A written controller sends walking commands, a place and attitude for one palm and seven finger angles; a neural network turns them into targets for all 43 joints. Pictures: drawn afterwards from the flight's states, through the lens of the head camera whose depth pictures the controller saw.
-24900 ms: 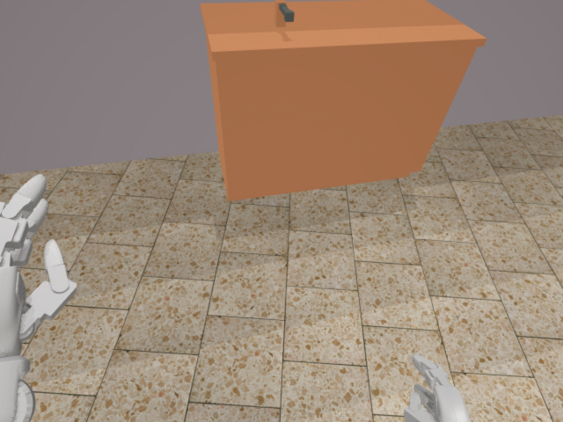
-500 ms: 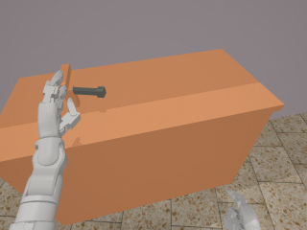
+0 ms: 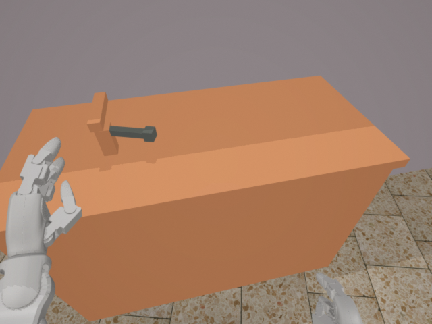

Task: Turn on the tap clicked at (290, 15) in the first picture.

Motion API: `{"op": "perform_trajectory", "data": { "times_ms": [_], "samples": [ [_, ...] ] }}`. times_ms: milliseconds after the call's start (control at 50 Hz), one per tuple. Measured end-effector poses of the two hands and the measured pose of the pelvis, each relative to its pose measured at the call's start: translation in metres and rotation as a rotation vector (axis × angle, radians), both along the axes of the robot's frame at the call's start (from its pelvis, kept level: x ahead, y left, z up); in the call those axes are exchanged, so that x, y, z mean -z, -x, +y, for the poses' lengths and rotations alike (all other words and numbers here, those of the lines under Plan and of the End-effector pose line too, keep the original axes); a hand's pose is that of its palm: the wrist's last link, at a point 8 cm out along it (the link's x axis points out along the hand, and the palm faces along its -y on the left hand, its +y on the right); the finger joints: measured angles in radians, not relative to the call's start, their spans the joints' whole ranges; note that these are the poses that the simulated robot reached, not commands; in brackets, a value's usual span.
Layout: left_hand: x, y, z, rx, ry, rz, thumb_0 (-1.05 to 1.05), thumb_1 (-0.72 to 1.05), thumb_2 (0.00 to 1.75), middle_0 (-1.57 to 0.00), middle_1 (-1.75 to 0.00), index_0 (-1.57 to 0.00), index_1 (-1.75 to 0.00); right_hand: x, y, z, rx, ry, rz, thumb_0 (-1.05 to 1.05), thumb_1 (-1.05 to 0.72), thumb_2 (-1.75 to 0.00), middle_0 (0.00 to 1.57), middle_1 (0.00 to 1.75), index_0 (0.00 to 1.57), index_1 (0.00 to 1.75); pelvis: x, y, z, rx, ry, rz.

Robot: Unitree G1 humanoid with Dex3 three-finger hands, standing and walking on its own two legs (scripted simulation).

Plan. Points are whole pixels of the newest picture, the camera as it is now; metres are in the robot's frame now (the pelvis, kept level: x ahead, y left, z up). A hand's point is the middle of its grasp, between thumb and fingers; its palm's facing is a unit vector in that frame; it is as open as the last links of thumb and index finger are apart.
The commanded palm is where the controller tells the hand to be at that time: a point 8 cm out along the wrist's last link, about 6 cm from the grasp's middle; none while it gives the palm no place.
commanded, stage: draw the hand back beside the body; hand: left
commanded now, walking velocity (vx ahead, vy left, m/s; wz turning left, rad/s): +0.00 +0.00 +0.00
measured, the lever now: (149, 134) +0.51 +0.24 +0.07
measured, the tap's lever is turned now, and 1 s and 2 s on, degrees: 70 70 70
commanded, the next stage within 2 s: step back with the hand held close in 0.36 s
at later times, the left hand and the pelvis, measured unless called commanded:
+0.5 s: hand (70, 220) +0.20 +0.24 +0.17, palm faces +0.44 -0.84 -0.32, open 7.4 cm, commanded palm +0.16 +0.28 +0.17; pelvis +0.00 -0.01 +0.00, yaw +0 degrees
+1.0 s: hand (39, 246) +0.16 +0.27 +0.15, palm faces +0.43 -0.78 -0.46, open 7.4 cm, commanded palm +0.11 +0.30 +0.17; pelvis -0.05 +0.02 -0.01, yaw +0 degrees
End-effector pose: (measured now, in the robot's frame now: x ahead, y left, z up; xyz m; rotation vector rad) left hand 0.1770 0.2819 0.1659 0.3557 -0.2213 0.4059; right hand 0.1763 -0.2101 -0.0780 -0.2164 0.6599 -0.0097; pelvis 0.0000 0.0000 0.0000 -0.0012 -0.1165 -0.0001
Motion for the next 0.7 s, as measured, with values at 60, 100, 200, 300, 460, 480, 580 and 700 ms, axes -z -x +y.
{"op": "perform_trajectory", "data": {
  "times_ms": [60,100,200,300,460,480,580,700],
  "samples": [
    [-0.001,0.01,0.0,-0.007,-0.016,0.009,0.01,0.89,0.9,-0.2,-0.29,-0.21,-0.29,-0.003,-0.005,0.0,-0.003,0.003,-0.019,0.02,-0.9,-0.9,0.2,0.3,0.2,0.3,0.0,-0.002,0.0,0.0,0.002,-0.001],
    [-0.002,0.016,0.001,-0.014,-0.03,0.011,0.01,0.89,0.9,-0.21,-0.3,-0.21,-0.3,-0.005,-0.008,0.0,-0.008,0.003,-0.032,0.02,-0.9,-0.9,0.2,0.3,0.2,0.3,0.0,-0.003,0.0,-0.002,0.003,-0.001],
    [-0.007,0.027,0.004,-0.041,-0.049,-0.003,0.01,0.89,0.9,-0.21,-0.3,-0.21,-0.3,-0.007,-0.014,0.004,-0.026,0.004,-0.052,0.02,-0.9,-0.9,0.2,0.3,0.2,0.3,0.001,-0.003,-0.001,-0.011,0.004,-0.003],
    [-0.007,0.025,0.004,-0.056,-0.036,-0.015,0.01,0.89,0.9,-0.21,-0.3,-0.21,-0.3,-0.008,-0.016,0.007,-0.038,-0.003,-0.062,0.02,-0.9,-0.9,0.2,0.3,0.2,0.3,0.001,0.0,-0.002,-0.015,0.002,-0.005],
    [-0.009,0.022,-0.005,-0.022,-0.043,-0.017,0.01,0.89,0.9,-0.21,-0.3,-0.21,-0.3,-0.006,-0.009,0.007,-0.03,-0.02,-0.064,0.02,-0.9,-0.9,0.2,0.3,0.2,0.3,0.001,0.001,-0.005,-0.009,-0.001,-0.007],
    [-0.01,0.023,-0.006,-0.019,-0.045,-0.018,0.01,0.89,0.9,-0.21,-0.3,-0.21,-0.3,-0.006,-0.008,0.006,-0.028,-0.02,-0.062,0.02,-0.9,-0.9,0.2,0.3,0.2,0.3,0.001,0.001,-0.005,-0.009,-0.001,-0.008],
    [-0.012,0.02,0.0,-0.028,-0.084,-0.021,0.01,0.89,0.9,-0.21,-0.3,-0.21,-0.3,-0.003,0.002,-0.001,-0.003,-0.021,-0.035,0.02,-0.9,-0.9,0.2,0.3,0.2,0.3,0.002,0.007,-0.007,-0.012,0.007,0.033],
    [0.005,0.018,-0.006,0.02,-0.087,0.067,0.01,0.89,0.9,-0.21,-0.3,-0.21,-0.3,0.002,0.025,-0.018,0.074,0.024,0.023,0.02,-0.9,-0.9,0.2,0.3,0.2,0.3,0.005,0.017,0.0,-0.001,0.004,0.091]
  ]
}}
